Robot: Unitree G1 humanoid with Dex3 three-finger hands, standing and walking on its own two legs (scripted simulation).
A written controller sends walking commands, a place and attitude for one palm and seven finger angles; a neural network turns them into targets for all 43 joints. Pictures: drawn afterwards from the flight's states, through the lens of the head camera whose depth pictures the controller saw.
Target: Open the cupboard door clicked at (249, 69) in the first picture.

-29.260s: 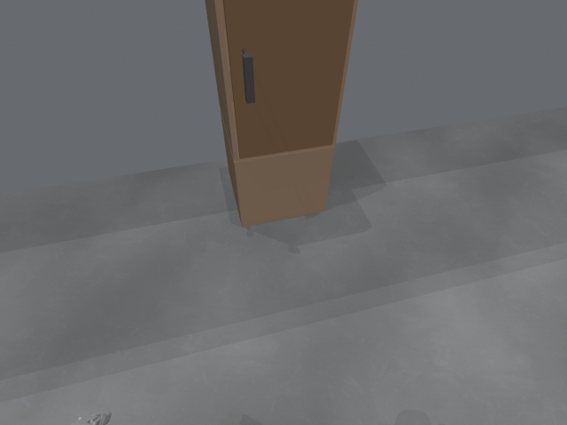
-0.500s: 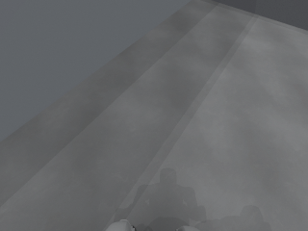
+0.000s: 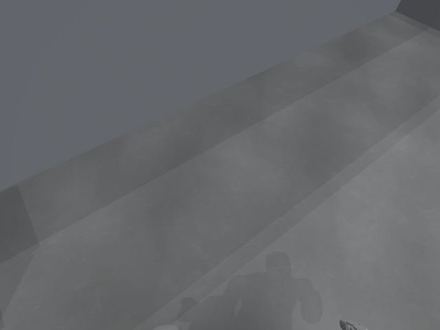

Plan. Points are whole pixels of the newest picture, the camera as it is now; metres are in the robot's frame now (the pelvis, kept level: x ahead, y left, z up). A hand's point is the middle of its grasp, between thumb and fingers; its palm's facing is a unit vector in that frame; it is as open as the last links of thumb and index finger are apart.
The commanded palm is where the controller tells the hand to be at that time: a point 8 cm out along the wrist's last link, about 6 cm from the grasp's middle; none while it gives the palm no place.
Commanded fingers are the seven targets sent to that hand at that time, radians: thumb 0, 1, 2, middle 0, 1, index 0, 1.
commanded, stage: turn to face it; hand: left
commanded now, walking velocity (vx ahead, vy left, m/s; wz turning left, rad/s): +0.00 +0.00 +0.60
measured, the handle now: out of the picture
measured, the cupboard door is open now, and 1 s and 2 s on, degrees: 47 47 47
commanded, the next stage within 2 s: none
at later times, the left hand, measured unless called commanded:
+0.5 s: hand out of the picture +0.03 +0.15 -0.14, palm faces +0.30 -0.92 -0.27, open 7.4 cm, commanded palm none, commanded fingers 0.00 0.90 0.90 -0.20 -0.30 -0.20 -0.30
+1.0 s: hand out of the picture -0.02 +0.17 -0.15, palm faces +0.58 -0.77 -0.29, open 7.4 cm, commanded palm none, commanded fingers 0.00 0.90 0.90 -0.20 -0.30 -0.20 -0.30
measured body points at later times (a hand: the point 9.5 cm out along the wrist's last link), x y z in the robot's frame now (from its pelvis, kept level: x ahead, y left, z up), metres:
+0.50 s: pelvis +0.01 -0.06 +0.01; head +0.06 -0.06 +0.46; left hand +0.02 +0.20 -0.12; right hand +0.17 -0.29 -0.14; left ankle -0.05 +0.07 -0.66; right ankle +0.04 -0.16 -0.73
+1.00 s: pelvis +0.02 -0.07 +0.01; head +0.06 -0.04 +0.45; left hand -0.05 +0.21 -0.12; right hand +0.21 -0.24 -0.14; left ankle -0.05 +0.05 -0.73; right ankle +0.10 -0.18 -0.71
